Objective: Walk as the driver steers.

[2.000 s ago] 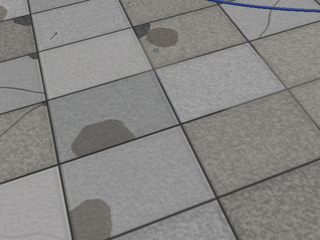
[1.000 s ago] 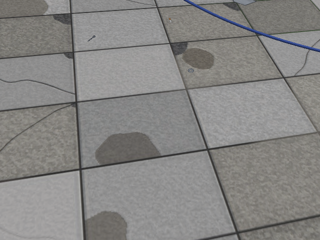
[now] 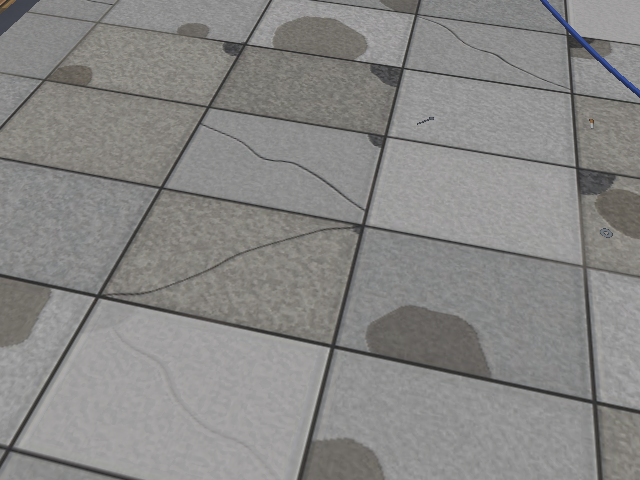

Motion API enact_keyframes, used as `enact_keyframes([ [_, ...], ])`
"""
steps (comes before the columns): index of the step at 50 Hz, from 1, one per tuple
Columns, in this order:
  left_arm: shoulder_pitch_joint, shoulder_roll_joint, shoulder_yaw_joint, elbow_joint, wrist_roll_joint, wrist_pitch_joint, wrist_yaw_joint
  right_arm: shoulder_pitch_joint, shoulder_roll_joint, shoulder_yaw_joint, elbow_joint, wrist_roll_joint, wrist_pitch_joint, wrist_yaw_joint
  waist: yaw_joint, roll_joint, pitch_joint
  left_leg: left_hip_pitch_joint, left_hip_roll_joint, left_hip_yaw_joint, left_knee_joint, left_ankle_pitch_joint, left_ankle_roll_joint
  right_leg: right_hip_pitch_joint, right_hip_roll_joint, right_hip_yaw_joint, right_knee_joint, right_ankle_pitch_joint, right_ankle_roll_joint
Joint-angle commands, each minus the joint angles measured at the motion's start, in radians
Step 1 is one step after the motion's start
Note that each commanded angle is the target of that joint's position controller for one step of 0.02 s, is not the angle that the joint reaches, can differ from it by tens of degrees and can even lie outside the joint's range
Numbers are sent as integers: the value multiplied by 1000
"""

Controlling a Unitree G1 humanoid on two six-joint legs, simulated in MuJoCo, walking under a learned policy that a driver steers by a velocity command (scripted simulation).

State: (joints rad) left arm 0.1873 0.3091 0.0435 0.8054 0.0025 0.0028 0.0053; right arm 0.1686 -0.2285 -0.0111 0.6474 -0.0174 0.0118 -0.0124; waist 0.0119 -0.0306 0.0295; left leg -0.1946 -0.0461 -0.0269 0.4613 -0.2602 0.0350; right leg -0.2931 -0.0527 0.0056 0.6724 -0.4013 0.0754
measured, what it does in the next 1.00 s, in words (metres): walks ahead: right foot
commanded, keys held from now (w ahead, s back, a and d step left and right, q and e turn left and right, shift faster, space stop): no key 0.44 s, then w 0.56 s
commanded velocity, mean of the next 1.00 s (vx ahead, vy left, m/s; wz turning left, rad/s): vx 0.18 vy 0.00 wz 0.02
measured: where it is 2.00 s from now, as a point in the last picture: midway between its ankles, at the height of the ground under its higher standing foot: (341, 373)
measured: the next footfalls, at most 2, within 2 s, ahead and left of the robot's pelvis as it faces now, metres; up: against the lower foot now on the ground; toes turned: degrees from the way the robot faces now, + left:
right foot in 0.04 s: +0.04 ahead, -0.14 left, +0.00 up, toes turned -1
right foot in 1.10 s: +0.41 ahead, -0.12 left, +0.00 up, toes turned -1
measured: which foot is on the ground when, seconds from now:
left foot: down 0.00-1.00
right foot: up 0.00-0.02, down 0.04-0.72, up 0.74-1.00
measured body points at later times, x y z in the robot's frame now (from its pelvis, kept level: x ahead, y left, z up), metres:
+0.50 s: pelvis +0.02 -0.01 +0.00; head +0.02 -0.02 +0.45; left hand +0.12 +0.25 -0.13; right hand +0.11 -0.28 -0.13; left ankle -0.01 +0.10 -0.74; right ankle +0.00 -0.14 -0.74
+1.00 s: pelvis +0.17 -0.01 +0.00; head +0.20 +0.00 +0.44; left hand +0.40 +0.21 -0.10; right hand +0.08 -0.26 -0.13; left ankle +0.00 +0.10 -0.74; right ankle +0.34 -0.13 -0.70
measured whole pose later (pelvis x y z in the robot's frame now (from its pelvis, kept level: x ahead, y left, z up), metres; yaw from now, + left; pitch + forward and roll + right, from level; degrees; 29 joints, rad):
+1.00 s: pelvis +0.17 -0.01 +0.00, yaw +0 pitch +2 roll +0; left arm -0.02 0.26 0.01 0.78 -0.02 -0.09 -0.05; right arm 0.52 -0.21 -0.02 0.95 0.01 -0.07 -0.02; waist -0.08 -0.03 0.04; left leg 0.16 -0.02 -0.02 0.13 -0.33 0.03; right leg -0.64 -0.04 -0.04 0.66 -0.05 -0.02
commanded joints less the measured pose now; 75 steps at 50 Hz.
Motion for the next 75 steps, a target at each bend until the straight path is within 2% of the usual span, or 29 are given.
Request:
enact_keyframes([
  [1, 20, 43, 3, -37, 7, -20, -3, -61, -133, -36, -43, 11, -13, 0, 27, 134, -75, 13, 199, -162, -89, 354, 130, 116, 8, -13, -223, 232, -9],
  [3, 17, 119, 11, -46, 17, -17, 3, 4, -117, -32, -15, -3, -21, 8, -8, 39, -75, -26, 126, -126, -60, 142, 52, 210, -56, 64, -268, 503, -42],
  [4, -16, 167, 25, -34, 1, -14, 4, 41, -120, -35, -13, -7, -21, 9, -54, -58, -50, -19, 77, -80, -76, 85, 22, 154, -47, 50, -224, 415, -83],
  [6, -31, 100, 10, -34, 2, -16, 2, -9, -142, -39, -4, -1, -17, 3, -10, -28, -27, 2, 63, -56, -33, 89, 0, 106, -32, 52, -244, 317, -95],
  [8, -30, 85, 3, -22, 5, -25, 3, -4, -135, -40, 3, 3, -6, -5, -8, -28, -34, 7, 68, -59, -22, 160, 2, 114, -24, 47, -243, 347, -84],
  [22, -29, 76, -6, 73, 0, -19, 15, 50, -137, -48, 110, 8, -1, -20, -5, 40, -31, 33, 75, -51, -29, 241, -20, 139, -5, 31, -238, 363, -85],
  [24, -7, 81, -2, 97, -8, -14, 17, 78, -142, -53, 137, 17, 2, -24, -5, 34, -41, 21, 41, -20, -10, -15, -5, 128, 25, 8, -229, 99, -103],
  [26, -9, 81, 1, 97, -17, -14, 19, 74, -134, -52, 137, 23, -5, -26, -2, 16, 57, -96, 33, -29, 0, -349, 24, 38, 8, 56, -254, -239, -145],
  [28, 22, 87, 2, 99, -24, -38, 18, 65, -117, -46, 126, 33, -37, -23, 10, -19, 129, -198, 43, -43, 42, -400, 42, 18, -53, 164, -298, -359, -198],
  [32, 82, 154, 24, 116, -30, -70, 7, 40, -88, -42, 109, 47, -101, 2, 4, -148, 116, -231, 34, 32, 178, -193, 48, 82, -251, 462, -440, -304, -322],
  [34, -36, 125, 16, 73, -36, -67, 0, 167, -105, -52, 166, 48, -111, 12, -78, -113, 85, 5, 36, 24, 10, -134, 78, -30, -171, 308, -364, -105, -257],
  [35, -125, 82, 3, 34, -33, -74, -3, 285, -147, -68, 217, 46, -115, 13, -130, -13, 66, 166, 88, -103, -70, -90, 103, -142, -65, 152, -186, 84, -187],
  [36, -162, 43, -5, -7, -19, -98, -6, 420, -263, -106, 263, 47, -114, 18, -157, 255, 14, 404, 249, -395, -170, 70, 172, -346, 83, -39, 171, 174, -100],
  [37, -141, 78, 3, -8, -16, -116, -6, 433, -231, -94, 252, 29, -113, 26, -155, 280, -3, 494, 379, -570, -193, 288, 242, -523, 94, 13, 379, -124, -84],
  [39, -90, 69, 2, 8, -55, -119, -23, 367, -145, -67, 233, 8, -112, 28, -89, 128, 24, 510, 373, -436, -175, 376, 237, -647, 13, 63, 544, -92, -131],
  [43, -166, 0, -13, -31, -32, -110, -51, 342, -91, -39, 247, 22, -86, 21, -67, 116, 63, 383, 276, -198, -277, 476, 161, -611, -44, -24, 397, 118, -123],
  [46, -279, -47, -36, -85, -15, -110, -65, 301, -137, -41, 234, 26, -86, -7, -72, 106, 94, 150, 200, -76, -359, 402, 144, -372, 7, -84, 84, 331, -76],
  [48, -317, -20, -31, -111, -23, -106, -60, 334, -181, -52, 251, 28, -95, -14, -72, 139, 102, 116, 226, -76, -405, 364, 142, -261, 34, -82, -34, 405, -76],
  [51, -302, 51, -9, -127, -31, -103, -54, 321, -189, -61, 263, 38, -100, -12, -28, 150, 92, 217, 274, -64, -352, 507, 113, -207, 46, -43, -135, 428, -121],
  [54, -21, 128, 39, -50, -32, -91, -36, 291, -196, -67, 257, 18, -71, -10, 119, 173, -113, 254, 242, -9, 20, 937, 59, 128, 109, -80, -125, 358, -190],
  [55, 143, 162, 55, -10, -28, -83, -26, 294, -177, -56, 241, 7, -67, -12, 181, 133, -216, 62, 212, -8, 271, 751, 36, 408, 5, 29, -92, 334, -233],
  [56, 255, 253, 76, 19, -2, -82, -26, 444, -18, -14, 229, 8, -81, 2, 106, -161, -398, -310, 25, -1, 712, 84, -29, 754, -285, 540, -182, 72, -415],
  [57, 235, 168, 52, 25, -8, -84, -33, 416, -62, -19, 252, 31, -109, 12, 121, -180, -422, -413, -11, -139, 868, -290, -11, 708, -324, 818, -401, -103, -425],
  [58, 124, 124, 39, 14, -15, -90, -33, 291, -149, -47, 209, 68, -122, 16, 93, -134, -198, -517, 49, -114, 921, -233, 5, 529, -295, 676, -437, -146, -369],
  [60, -19, 72, 24, -8, -5, -102, -39, 183, -160, -53, 185, 57, -126, 3, 22, 2, -37, -445, 148, -66, 819, -69, 17, 206, -222, 418, -486, 61, -321],
  [62, -59, 42, 18, -3, 11, -112, -45, 232, -123, -55, 203, 40, -101, -4, -41, -50, -33, -321, 194, -73, 746, -8, 12, 61, -156, 281, -536, 157, -303],
  [65, -23, 64, 22, 27, 2, -125, -41, 189, -109, -55, 183, 26, -78, -11, -50, -42, 8, -353, 211, -49, 649, 48, -18, -8, -142, 194, -593, 208, -328],
  [69, 58, 108, 31, 55, -5, -118, -15, 24, -109, -53, 131, 16, -90, -8, -4, -4, 36, -463, 212, -38, 393, 264, -53, 71, -134, 140, -605, 283, -318],
  [75, 184, 133, 34, 104, -22, -93, -4, -176, -88, -35, 75, 34, -110, 23, 74, 1, 58, -431, 152, 8, 113, 363, -54, 208, -150, 86, -559, 319, -289],
])
Keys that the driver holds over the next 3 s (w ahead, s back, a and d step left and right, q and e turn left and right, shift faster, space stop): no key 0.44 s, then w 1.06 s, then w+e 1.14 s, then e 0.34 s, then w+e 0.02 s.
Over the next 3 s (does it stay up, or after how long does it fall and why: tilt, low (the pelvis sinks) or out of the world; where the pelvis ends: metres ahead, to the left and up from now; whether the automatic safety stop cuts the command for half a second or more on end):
stays up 1.17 -0.18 0.01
